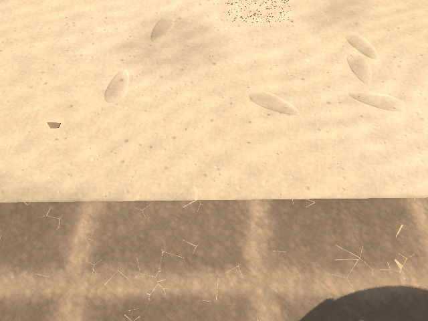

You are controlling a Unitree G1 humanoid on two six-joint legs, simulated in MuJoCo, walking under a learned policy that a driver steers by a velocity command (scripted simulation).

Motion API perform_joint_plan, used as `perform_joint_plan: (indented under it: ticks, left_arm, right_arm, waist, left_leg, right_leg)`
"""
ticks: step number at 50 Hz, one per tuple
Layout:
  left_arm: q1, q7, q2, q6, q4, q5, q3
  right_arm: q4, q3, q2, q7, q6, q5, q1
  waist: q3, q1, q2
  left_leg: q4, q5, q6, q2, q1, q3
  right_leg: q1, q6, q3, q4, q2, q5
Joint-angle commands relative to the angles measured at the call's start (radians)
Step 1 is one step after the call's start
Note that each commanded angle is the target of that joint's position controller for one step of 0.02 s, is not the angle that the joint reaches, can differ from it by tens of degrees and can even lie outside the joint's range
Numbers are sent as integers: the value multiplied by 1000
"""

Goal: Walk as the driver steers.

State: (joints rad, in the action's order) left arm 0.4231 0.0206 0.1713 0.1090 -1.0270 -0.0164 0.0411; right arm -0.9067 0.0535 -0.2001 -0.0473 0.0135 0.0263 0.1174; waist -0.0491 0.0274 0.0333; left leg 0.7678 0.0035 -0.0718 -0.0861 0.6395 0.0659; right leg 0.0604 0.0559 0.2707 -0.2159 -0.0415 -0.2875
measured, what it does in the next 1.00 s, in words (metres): walks ahead: left foot, then right foot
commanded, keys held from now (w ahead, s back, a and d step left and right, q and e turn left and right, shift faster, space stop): w+q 0.18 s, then w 0.36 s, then no key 0.46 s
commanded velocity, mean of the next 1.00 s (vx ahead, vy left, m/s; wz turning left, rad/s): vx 0.37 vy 0.00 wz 0.22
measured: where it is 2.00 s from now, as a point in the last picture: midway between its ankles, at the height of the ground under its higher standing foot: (201, 316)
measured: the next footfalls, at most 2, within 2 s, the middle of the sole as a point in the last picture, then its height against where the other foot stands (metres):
left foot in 0.14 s outside the picture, level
right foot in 0.70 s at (230, 291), level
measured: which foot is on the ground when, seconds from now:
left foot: up 0.00-0.12, down 0.14-0.70, up 0.72-1.00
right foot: down 0.00-0.16, up 0.18-0.68, down 0.70-1.00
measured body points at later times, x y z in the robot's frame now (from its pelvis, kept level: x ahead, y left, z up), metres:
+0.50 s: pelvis +0.27 +0.05 +0.00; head +0.29 +0.08 +0.45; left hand +0.35 +0.32 -0.13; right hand +0.30 -0.21 -0.13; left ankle +0.19 +0.08 -0.74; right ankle +0.44 -0.09 -0.67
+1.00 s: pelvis +0.45 +0.05 +0.00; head +0.48 +0.05 +0.45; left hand +0.44 +0.30 -0.14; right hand +0.56 -0.17 -0.15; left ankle +0.45 +0.20 -0.71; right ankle +0.53 +0.00 -0.74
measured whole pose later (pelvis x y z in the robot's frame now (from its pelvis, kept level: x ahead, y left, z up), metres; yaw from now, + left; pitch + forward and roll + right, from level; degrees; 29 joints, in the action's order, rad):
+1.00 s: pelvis +0.45 +0.05 +0.00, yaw +13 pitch -1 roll +0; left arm 0.28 0.00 0.19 0.05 -0.97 -0.02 0.00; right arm -0.98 0.02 -0.20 0.02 -0.02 0.02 0.22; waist -0.05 0.01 0.03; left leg 0.75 0.35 0.00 -0.03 0.38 -0.05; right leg -0.26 0.09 0.10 -0.38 -0.05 -0.11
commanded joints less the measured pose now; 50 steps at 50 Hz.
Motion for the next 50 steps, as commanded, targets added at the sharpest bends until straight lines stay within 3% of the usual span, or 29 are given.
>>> perform_joint_plan:
  ticks: [1,3,5,6,7,8,9,10,11,12,14,15,19,23,27,29,31,33,34,35,36,37,38,39,40,42,45,50]
  left_arm:
    - [62,14,141,1,21,-1,24]
    - [50,21,162,-8,21,-5,29]
    - [24,25,193,-22,30,-9,39]
    - [13,22,208,-32,40,-10,44]
    - [-7,14,215,-38,54,-5,47]
    - [-12,7,173,-36,90,-3,37]
    - [-21,-15,110,-28,175,13,31]
    - [-140,-20,163,-17,195,1,35]
    - [-154,-25,148,-4,202,14,29]
    - [-120,-22,143,-1,176,14,28]
    - [-73,-25,122,-39,154,-23,25]
    - [-71,-30,119,-56,153,-30,25]
    - [-179,-45,120,-81,188,-22,26]
    - [-319,-48,127,-85,233,-13,24]
    - [-429,-50,113,-79,273,-9,10]
    - [-452,-48,100,-71,282,-10,0]
    - [-400,-40,104,-56,268,-8,-2]
    - [-200,-23,150,-40,201,-7,14]
    - [-65,-14,164,-26,157,-14,21]
    - [70,-3,226,-15,120,-34,35]
    - [69,-16,299,-18,121,-39,47]
    - [53,-28,265,-29,131,18,45]
    - [-72,-27,207,-35,149,28,29]
    - [-159,-24,134,-38,161,21,6]
    - [-176,-17,100,-36,155,16,-8]
    - [-172,-9,90,-35,131,8,-21]
    - [-181,-14,134,-26,119,-8,-19]
    - [-142,-15,161,-62,101,-6,-13]
  right_arm:
    - [97,-6,-22,-7,13,5,-118]
    - [99,1,-39,-5,12,6,-92]
    - [76,16,-67,3,11,9,8]
    - [52,28,-89,7,15,10,96]
    - [13,47,-123,16,23,18,227]
    - [-2,77,-219,29,27,28,317]
    - [27,96,-304,28,16,10,264]
    - [21,86,-274,34,5,-10,267]
    - [16,71,-220,43,8,-14,217]
    - [14,55,-163,44,16,-13,176]
    - [17,34,-115,52,42,-21,132]
    - [7,30,-112,51,56,-25,152]
    - [-26,32,-155,48,72,-29,254]
    - [-36,22,-146,48,70,-25,324]
    - [-53,11,-139,56,71,-17,377]
    - [-66,3,-131,64,68,-10,389]
    - [-75,-1,-138,73,68,-4,376]
    - [-74,3,-162,81,73,-3,333]
    - [-69,6,-177,80,74,-16,290]
    - [-42,-3,-152,77,82,-38,285]
    - [-64,-20,-30,79,73,-75,494]
    - [-95,1,-123,87,56,-54,501]
    - [-78,5,-132,84,50,-36,405]
    - [-61,2,-121,78,46,-15,336]
    - [-56,2,-109,70,35,-5,300]
    - [-76,-5,-68,56,-1,5,340]
    - [-92,-19,-33,61,-29,-2,343]
    - [-90,-27,-62,73,-49,-3,218]
  waist:
    - [-69,8,-99]
    - [-40,-18,-120]
    - [24,-68,-150]
    - [77,-102,-149]
    - [144,-167,-106]
    - [230,-196,13]
    - [277,-115,211]
    - [203,-139,10]
    - [106,-103,-19]
    - [43,-51,-91]
    - [39,4,-64]
    - [42,8,-51]
    - [6,-19,-10]
    - [-12,-66,19]
    - [-34,-97,30]
    - [-54,-98,24]
    - [-30,-71,50]
    - [53,14,77]
    - [103,91,57]
    - [216,126,-23]
    - [376,15,-269]
    - [444,30,-134]
    - [285,1,-95]
    - [156,-18,-65]
    - [97,-31,-62]
    - [88,-71,-87]
    - [105,-98,-124]
    - [78,-42,-159]
  left_leg:
    - [-101,23,-28,33,-2,69]
    - [-127,106,-66,79,-73,101]
    - [-135,218,-113,142,-189,125]
    - [-169,255,-139,171,-290,121]
    - [-270,226,-171,183,-482,83]
    - [-306,296,-234,-28,-711,-196]
    - [-455,251,-401,-262,-928,-782]
    - [-506,218,-364,-253,-872,-690]
    - [-518,152,-320,-235,-758,-558]
    - [-538,20,-267,-187,-636,-458]
    - [-561,-108,-209,-101,-522,-314]
    - [-569,-165,-202,-83,-510,-287]
    - [-598,-289,-146,-44,-540,-212]
    - [-602,-330,-96,-35,-630,-191]
    - [-594,-383,-93,-48,-716,-178]
    - [-547,-546,-86,-49,-734,-148]
    - [-468,-757,-65,-49,-730,-130]
    - [-288,-905,-38,-52,-740,-146]
    - [-120,-806,-27,-24,-703,-130]
    - [126,-441,-11,35,-531,-111]
    - [509,618,29,217,-259,-70]
    - [592,579,22,216,-232,-201]
    - [577,509,29,167,-191,-202]
    - [504,466,33,129,-170,-174]
    - [442,436,41,103,-195,-169]
    - [330,392,58,94,-340,-140]
    - [148,376,72,94,-410,-97]
    - [-67,321,71,71,-428,-64]
  right_leg:
    - [7,49,-47,27,298,649]
    - [57,45,-14,-66,311,904]
    - [86,50,6,-245,320,1124]
    - [68,54,4,-399,324,1114]
    - [-33,34,16,-629,309,962]
    - [-275,4,10,-945,256,467]
    - [-703,-55,-118,-1282,4,-270]
    - [-813,-40,-284,-1266,73,-174]
    - [-812,-32,-284,-1192,117,-78]
    - [-741,-31,-283,-1089,150,-35]
    - [-613,-49,-288,-976,180,-9]
    - [-593,-58,-279,-949,179,-6]
    - [-685,-77,-243,-815,182,120]
    - [-768,-72,-227,-669,168,239]
    - [-776,-53,-199,-520,129,288]
    - [-730,-35,-173,-433,91,279]
    - [-602,-2,-154,-374,38,246]
    - [-408,35,-174,-326,-11,216]
    - [-254,55,-194,-200,10,361]
    - [7,91,-318,-246,173,751]
    - [291,278,-660,-352,509,1372]
    - [230,322,-726,-288,489,1318]
    - [75,295,-619,-213,442,1097]
    - [-63,251,-537,-150,381,938]
    - [-157,216,-470,-104,337,875]
    - [-310,177,-369,-61,279,827]
    - [-377,165,-303,-49,243,758]
    - [-412,138,-376,28,237,76]
Keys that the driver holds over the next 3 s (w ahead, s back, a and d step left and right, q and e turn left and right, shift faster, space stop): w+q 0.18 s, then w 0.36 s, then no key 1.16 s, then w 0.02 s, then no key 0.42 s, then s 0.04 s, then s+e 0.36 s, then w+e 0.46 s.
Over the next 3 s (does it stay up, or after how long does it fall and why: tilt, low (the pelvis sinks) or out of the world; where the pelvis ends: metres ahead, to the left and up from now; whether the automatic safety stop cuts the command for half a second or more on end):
stays up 0.43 0.08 0.00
